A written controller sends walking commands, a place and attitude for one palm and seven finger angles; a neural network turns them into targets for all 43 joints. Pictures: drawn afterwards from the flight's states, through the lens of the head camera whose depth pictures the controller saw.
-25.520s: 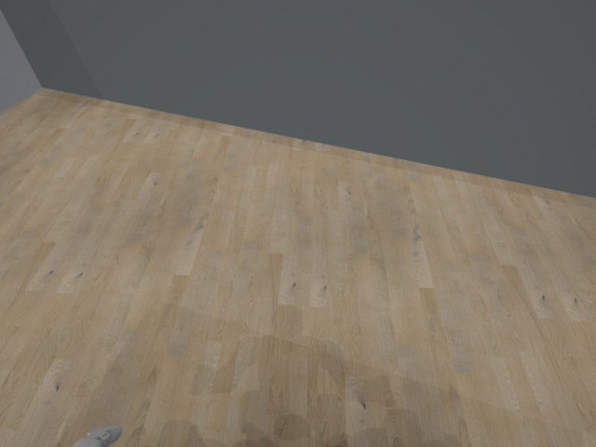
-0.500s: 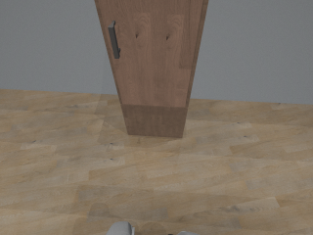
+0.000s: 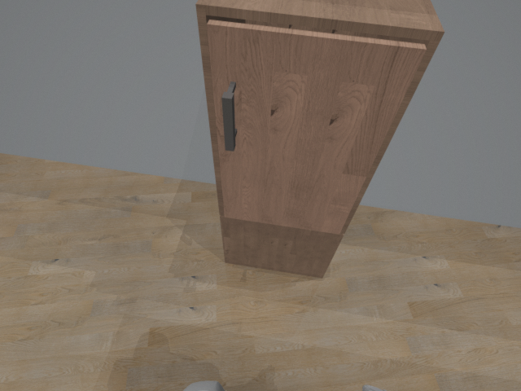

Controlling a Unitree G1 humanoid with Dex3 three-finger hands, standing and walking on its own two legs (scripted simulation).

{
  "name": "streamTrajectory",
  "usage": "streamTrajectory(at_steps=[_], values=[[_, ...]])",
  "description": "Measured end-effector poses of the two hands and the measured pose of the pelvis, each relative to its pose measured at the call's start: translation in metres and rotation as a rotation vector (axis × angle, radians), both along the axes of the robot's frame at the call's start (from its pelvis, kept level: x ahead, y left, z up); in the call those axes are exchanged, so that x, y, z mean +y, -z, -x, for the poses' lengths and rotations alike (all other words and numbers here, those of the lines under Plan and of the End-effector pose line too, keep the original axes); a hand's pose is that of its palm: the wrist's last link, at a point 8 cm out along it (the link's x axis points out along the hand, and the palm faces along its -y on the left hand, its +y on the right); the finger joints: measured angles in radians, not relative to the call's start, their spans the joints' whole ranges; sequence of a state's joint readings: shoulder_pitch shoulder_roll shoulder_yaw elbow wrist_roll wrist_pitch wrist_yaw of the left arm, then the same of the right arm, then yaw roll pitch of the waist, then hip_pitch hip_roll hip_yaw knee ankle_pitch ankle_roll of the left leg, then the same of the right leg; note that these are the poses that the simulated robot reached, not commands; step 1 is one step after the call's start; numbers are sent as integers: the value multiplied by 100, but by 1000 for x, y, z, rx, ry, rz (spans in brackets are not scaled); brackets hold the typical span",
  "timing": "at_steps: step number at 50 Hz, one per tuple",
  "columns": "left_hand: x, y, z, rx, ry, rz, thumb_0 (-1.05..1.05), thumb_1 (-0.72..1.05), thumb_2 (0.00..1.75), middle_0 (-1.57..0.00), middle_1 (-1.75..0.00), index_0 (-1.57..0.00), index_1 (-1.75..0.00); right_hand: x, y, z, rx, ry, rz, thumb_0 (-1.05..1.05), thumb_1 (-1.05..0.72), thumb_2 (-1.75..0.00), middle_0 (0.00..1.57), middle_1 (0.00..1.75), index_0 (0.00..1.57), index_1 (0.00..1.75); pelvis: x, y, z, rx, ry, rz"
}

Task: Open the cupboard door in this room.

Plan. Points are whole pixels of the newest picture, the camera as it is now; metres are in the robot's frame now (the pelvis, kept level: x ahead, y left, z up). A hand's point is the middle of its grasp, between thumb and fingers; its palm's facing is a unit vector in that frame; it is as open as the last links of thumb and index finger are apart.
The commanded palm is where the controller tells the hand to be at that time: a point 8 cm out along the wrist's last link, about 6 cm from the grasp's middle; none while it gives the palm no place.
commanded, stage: come to a stop and stand still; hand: left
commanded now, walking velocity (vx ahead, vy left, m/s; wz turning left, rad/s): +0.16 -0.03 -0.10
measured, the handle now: (231, 117) +0.59 +0.14 +0.05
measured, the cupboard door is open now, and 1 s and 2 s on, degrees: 0 0 0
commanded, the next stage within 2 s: look again from close up in 1.62 s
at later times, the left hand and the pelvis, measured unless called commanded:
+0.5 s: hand (187, 363) +0.17 +0.15 -0.16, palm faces -0.05 -0.96 -0.26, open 7.4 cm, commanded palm none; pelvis +0.07 -0.04 +0.00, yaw -1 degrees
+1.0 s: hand out of the picture +0.02 +0.21 -0.17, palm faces +0.07 -0.97 -0.22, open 7.4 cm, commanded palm none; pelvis +0.02 +0.01 +0.01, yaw -1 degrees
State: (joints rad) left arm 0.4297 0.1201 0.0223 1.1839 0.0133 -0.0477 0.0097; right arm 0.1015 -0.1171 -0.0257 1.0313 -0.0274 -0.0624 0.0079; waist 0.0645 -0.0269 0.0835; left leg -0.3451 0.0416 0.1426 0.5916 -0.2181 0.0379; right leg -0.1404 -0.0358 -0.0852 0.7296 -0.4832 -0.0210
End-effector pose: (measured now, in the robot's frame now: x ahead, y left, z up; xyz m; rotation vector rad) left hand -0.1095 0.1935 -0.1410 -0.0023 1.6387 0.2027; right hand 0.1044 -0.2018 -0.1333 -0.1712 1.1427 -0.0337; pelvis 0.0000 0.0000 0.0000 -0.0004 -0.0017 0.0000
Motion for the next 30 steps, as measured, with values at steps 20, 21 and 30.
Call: streamTrajectory(at_steps=[20, 21, 30], values=[[25, -14, -268, -384, 215, -113, 0, 91, 90, -19, -30, -20, -30, -38, 0, 46, 273, 218, 49, 0, -92, -90, 20, 30, 20, 30, -19, -11, -73, -4, 27, -4], [20, -15, -273, -392, 225, -121, 0, 91, 90, -19, -30, -20, -30, -43, 5, 48, 286, 225, 38, 0, -92, -90, 20, 30, 20, 30, -25, -8, -75, -4, 30, -10], [-8, -27, -260, -385, 215, -155, 0, 91, 90, -20, -30, -20, -30, -77, 17, 36, 303, 199, 20, 0, -91, -90, 20, 29, 20, 30, -43, -10, -66, -8, 10, -32]])
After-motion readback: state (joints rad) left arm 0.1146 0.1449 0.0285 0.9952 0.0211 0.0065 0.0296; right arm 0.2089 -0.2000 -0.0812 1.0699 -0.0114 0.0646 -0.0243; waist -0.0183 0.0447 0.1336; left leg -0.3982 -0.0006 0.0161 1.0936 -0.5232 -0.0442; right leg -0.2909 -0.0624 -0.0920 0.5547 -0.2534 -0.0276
